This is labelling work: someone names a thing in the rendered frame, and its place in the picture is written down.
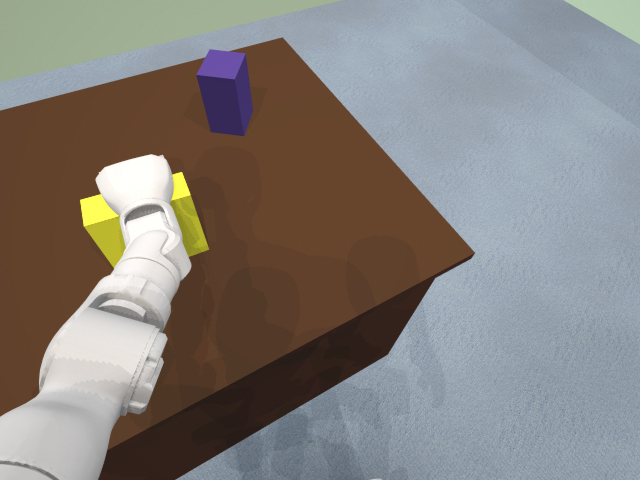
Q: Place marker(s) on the left robot forearm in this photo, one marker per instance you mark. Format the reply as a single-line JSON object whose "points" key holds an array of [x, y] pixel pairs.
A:
{"points": [[145, 279]]}

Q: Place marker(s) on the robot left hand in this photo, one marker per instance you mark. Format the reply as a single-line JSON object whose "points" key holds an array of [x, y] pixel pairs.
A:
{"points": [[145, 177]]}

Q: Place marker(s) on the sponge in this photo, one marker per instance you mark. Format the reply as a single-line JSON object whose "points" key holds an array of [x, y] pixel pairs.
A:
{"points": [[103, 224]]}

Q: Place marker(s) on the table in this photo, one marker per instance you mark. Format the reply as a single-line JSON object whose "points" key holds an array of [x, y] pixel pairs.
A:
{"points": [[320, 250]]}

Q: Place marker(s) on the left robot upper arm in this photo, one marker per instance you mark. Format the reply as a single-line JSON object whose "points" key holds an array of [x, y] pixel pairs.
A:
{"points": [[107, 365]]}

